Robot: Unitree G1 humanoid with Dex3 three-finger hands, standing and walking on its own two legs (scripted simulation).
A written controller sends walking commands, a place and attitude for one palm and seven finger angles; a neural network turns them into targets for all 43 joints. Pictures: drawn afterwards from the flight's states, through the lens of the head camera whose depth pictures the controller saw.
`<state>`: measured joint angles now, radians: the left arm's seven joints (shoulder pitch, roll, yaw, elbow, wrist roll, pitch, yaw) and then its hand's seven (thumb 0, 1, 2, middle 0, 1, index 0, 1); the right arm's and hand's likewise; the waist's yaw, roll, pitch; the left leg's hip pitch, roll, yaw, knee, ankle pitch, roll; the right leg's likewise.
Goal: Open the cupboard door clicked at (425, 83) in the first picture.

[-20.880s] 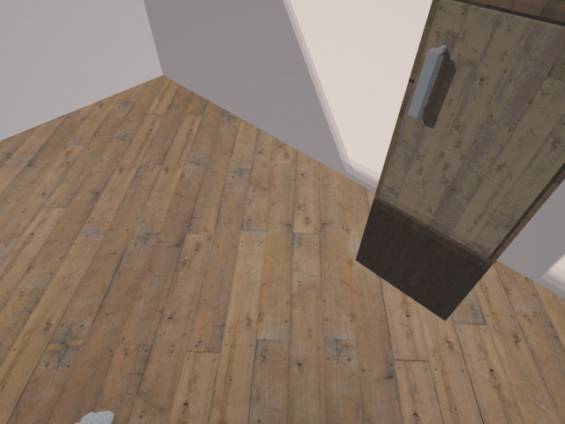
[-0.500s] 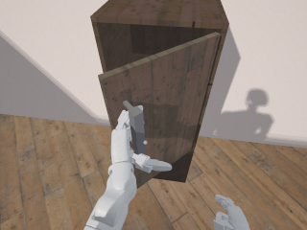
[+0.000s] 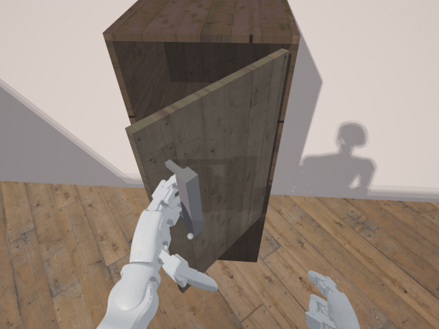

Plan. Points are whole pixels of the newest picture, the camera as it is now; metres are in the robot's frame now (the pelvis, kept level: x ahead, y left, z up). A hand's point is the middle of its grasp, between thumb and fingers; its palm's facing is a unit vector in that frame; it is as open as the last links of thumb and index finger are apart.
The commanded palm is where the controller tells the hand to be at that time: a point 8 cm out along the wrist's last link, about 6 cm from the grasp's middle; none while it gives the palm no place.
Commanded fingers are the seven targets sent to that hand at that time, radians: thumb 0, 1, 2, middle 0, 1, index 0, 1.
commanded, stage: slide the hand sideways off the handle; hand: left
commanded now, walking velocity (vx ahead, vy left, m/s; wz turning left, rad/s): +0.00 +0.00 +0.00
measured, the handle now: (183, 198) +0.31 +0.09 +0.10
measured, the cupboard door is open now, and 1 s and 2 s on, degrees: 50 48 48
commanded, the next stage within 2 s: draw the hand back to the body in 0.62 s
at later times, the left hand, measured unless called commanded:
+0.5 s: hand (147, 265) +0.19 +0.12 +0.10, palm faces +0.00 -1.00 -0.03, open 16.3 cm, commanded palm +0.16 +0.18 +0.10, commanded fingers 0.00 -0.50 0.30 -0.15 -0.30 -0.15 -0.30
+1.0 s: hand (116, 263) +0.19 +0.16 +0.11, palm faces -0.01 -1.00 -0.05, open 16.3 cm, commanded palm +0.15 +0.22 +0.12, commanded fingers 0.00 -0.50 0.30 -0.15 -0.30 -0.15 -0.30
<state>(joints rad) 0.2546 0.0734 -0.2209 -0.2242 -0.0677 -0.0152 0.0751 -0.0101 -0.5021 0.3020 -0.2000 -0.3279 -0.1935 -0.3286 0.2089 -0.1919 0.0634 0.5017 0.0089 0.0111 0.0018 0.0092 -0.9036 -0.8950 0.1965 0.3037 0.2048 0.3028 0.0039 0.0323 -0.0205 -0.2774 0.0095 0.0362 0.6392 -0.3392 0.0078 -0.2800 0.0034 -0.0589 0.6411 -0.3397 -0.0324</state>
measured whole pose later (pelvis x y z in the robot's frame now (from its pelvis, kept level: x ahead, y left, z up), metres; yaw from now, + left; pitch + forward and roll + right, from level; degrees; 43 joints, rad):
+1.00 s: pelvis +0.01 +0.01 -0.01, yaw +2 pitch +2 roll -1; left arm 0.54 0.21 0.06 -0.45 -0.24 -0.06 -0.17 -0.01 -0.50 0.30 -0.15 -0.30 -0.15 -0.30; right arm 0.27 -0.22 0.06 0.50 0.04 -0.19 -0.06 0.01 -0.90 -0.89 0.20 0.30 0.21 0.30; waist 0.03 0.06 -0.08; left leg -0.40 0.00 0.00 0.78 -0.41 0.02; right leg -0.37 -0.01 -0.09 0.73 -0.40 -0.02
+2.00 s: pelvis +0.02 +0.01 +0.02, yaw +1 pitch -4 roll +0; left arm 0.46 0.33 0.33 -0.38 -0.07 -0.07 0.13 0.01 0.72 0.83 -0.20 -0.30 -0.20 -0.31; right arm 0.18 -0.23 0.02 0.64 0.00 -0.09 -0.07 0.01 -0.90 -0.89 0.20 0.30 0.21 0.30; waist 0.07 0.06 0.02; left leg -0.07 -0.01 0.03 0.40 -0.26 0.02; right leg -0.05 0.00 -0.07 0.37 -0.24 -0.01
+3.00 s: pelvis -0.05 +0.03 +0.01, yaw +1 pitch +0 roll -1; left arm 0.56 0.41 0.42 -0.52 -0.03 -0.17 0.15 0.02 0.89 0.90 -0.21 -0.30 -0.21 -0.31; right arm 0.19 -0.22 0.00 0.54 0.01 -0.03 -0.08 0.01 -0.90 -0.89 0.20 0.30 0.21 0.30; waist 0.00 0.00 0.05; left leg -0.36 -0.02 0.04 0.57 -0.21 0.05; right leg -0.34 -0.02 -0.06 0.53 -0.19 0.01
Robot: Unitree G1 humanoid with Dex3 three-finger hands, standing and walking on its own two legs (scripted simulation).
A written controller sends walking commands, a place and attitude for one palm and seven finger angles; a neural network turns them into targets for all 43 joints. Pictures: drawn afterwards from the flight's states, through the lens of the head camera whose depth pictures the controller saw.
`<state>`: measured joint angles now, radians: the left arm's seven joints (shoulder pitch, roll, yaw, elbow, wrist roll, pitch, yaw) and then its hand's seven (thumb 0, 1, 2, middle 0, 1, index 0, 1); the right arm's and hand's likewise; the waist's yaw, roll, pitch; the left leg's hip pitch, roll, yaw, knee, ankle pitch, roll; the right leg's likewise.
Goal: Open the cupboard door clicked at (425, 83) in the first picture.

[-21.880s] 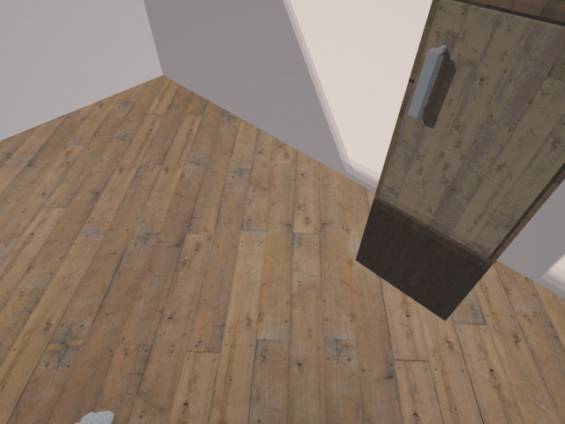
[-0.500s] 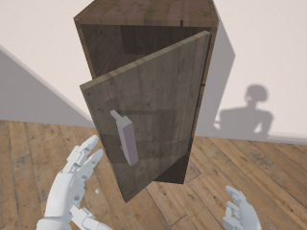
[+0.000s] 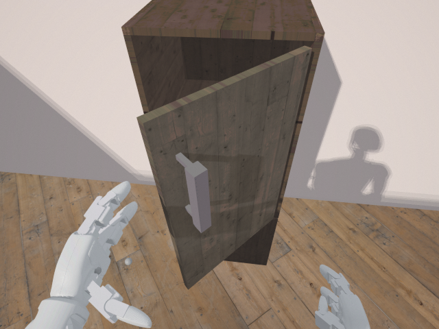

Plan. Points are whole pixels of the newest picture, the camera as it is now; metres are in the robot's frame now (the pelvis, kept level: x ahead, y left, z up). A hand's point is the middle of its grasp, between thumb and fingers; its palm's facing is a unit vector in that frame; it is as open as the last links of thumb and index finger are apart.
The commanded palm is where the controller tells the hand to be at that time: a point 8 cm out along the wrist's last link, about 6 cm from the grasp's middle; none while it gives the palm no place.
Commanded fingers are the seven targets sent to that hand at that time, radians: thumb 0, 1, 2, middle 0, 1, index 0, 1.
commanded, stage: draw the hand back to the body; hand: left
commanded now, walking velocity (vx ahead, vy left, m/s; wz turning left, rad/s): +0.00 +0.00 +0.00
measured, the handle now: (192, 193) +0.32 +0.08 +0.12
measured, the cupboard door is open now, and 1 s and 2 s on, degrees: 48 48 48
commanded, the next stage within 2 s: step back with the hand held close in 1.30 s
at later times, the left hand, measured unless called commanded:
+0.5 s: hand (74, 246) +0.19 +0.22 +0.15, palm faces +0.29 -0.90 -0.31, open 14.1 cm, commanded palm +0.15 +0.27 +0.17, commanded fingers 0.00 0.20 0.60 -0.17 -0.30 -0.17 -0.30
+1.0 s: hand (34, 217) +0.21 +0.26 +0.19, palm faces +0.46 -0.80 -0.38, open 8.3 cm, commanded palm +0.16 +0.30 +0.20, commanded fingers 0.00 0.90 0.90 -0.20 -0.30 -0.20 -0.30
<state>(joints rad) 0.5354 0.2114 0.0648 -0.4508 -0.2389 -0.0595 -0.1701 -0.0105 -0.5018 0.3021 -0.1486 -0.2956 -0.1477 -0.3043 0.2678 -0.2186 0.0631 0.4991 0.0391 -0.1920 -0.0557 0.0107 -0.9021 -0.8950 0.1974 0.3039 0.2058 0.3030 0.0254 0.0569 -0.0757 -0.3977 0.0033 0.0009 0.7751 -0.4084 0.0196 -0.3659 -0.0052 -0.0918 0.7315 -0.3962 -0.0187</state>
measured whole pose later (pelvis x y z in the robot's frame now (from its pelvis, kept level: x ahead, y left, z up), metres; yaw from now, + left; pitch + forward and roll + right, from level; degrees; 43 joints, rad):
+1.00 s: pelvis +0.02 +0.00 +0.03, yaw -1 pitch -4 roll +0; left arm 0.46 0.33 0.33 -0.38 -0.07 -0.07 0.13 0.01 0.72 0.83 -0.20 -0.30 -0.20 -0.31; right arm 0.18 -0.23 0.02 0.64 0.00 -0.09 -0.07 0.01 -0.90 -0.89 0.20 0.30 0.21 0.30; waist 0.07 0.06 0.02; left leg -0.07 -0.01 0.03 0.40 -0.26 0.02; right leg -0.05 0.00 -0.07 0.37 -0.24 -0.01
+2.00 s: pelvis -0.06 +0.02 +0.02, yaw -1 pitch +0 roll -1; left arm 0.56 0.41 0.42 -0.52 -0.03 -0.17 0.15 0.02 0.89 0.90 -0.21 -0.30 -0.21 -0.31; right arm 0.19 -0.22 0.00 0.54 0.01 -0.03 -0.08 0.01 -0.90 -0.89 0.20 0.30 0.21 0.30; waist 0.00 0.00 0.05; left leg -0.36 -0.02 0.04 0.57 -0.21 0.05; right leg -0.34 -0.02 -0.06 0.53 -0.19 0.01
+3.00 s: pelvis -0.22 +0.04 +0.02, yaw -2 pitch +1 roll -1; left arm 0.60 0.47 0.46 -0.53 -0.08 -0.17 0.12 0.02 0.89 0.90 -0.21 -0.30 -0.21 -0.31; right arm 0.25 -0.21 0.01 0.62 0.00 -0.10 -0.06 0.01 -0.90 -0.89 0.20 0.30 0.21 0.30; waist -0.05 -0.04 -0.02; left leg -0.50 -0.05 -0.01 0.60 -0.18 -0.01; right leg -0.12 0.03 0.00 0.47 -0.36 -0.03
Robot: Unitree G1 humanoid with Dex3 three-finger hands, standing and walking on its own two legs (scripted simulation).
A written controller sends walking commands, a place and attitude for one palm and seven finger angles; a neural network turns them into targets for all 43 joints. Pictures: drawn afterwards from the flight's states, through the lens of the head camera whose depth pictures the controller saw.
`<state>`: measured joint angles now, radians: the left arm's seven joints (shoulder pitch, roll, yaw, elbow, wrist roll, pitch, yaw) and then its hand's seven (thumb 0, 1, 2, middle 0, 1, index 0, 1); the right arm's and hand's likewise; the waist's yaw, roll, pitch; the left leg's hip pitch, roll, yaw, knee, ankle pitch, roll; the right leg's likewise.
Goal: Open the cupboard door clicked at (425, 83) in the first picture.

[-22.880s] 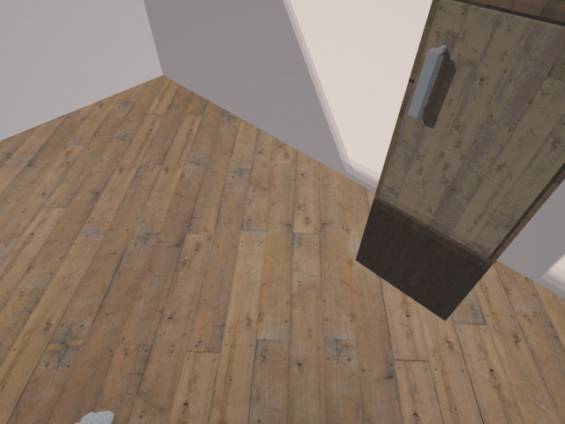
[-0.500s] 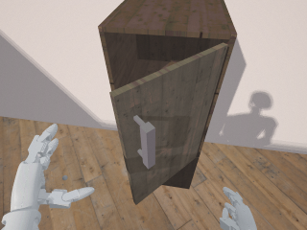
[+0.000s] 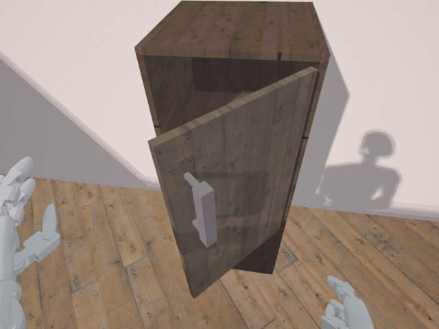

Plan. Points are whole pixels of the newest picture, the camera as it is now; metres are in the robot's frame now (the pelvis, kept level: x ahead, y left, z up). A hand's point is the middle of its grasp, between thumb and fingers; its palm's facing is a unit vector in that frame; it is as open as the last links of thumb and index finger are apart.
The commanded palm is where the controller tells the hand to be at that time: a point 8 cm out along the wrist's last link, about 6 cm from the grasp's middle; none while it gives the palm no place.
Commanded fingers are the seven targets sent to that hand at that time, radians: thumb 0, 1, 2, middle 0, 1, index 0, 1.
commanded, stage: draw the hand back to the body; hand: left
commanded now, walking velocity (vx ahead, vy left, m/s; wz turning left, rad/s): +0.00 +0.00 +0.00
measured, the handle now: (199, 209) +0.30 +0.08 +0.08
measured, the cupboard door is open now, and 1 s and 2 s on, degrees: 48 48 48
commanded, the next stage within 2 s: step back with the hand held close in 0.30 s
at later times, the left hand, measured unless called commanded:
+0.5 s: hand (55, 240) +0.18 +0.25 +0.16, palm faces +0.46 -0.79 -0.39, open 7.4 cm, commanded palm +0.13 +0.29 +0.17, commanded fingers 0.00 0.90 0.90 -0.20 -0.30 -0.20 -0.30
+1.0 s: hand (16, 280) +0.13 +0.28 +0.15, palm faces +0.40 -0.78 -0.49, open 7.4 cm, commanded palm +0.06 +0.32 +0.17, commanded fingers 0.00 0.90 0.90 -0.20 -0.30 -0.20 -0.30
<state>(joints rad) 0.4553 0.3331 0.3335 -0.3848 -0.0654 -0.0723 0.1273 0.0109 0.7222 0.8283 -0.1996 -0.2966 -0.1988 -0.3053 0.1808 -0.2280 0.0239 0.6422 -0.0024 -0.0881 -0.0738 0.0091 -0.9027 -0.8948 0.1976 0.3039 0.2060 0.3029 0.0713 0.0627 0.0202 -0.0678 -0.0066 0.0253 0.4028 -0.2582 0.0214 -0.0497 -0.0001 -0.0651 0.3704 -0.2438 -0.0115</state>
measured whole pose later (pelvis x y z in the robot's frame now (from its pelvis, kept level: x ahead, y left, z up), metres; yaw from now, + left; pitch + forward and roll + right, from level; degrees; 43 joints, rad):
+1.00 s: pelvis -0.08 +0.02 -0.01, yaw +0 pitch +0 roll -1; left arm 0.56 0.41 0.42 -0.52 -0.03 -0.17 0.15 0.02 0.89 0.90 -0.21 -0.30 -0.21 -0.31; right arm 0.19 -0.22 0.00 0.54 0.01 -0.03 -0.08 0.01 -0.90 -0.89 0.20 0.30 0.21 0.30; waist 0.00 0.00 0.05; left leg -0.36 -0.02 0.04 0.57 -0.21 0.05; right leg -0.34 -0.02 -0.06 0.53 -0.19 0.01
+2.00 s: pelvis -0.23 +0.03 -0.01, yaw -1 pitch +1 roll -1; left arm 0.60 0.47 0.46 -0.53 -0.08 -0.17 0.12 0.02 0.89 0.90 -0.21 -0.30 -0.21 -0.31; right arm 0.25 -0.21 0.01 0.62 0.00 -0.10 -0.06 0.01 -0.90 -0.89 0.20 0.30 0.21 0.30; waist -0.05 -0.04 -0.02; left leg -0.50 -0.05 -0.01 0.60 -0.18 -0.01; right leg -0.12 0.03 0.00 0.47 -0.36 -0.03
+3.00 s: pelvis -0.28 +0.08 -0.01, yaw +2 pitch +0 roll +0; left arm 0.20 0.26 0.03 0.69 0.02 0.04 0.00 0.01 0.91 0.90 -0.19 -0.29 -0.19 -0.30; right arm 0.13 -0.27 0.01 0.87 -0.02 -0.02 0.01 0.00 -0.91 -0.89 0.20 0.30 0.20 0.30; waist -0.03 0.03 0.01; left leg -0.33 -0.04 0.02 0.55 -0.21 0.03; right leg -0.25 -0.01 -0.02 0.59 -0.33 0.00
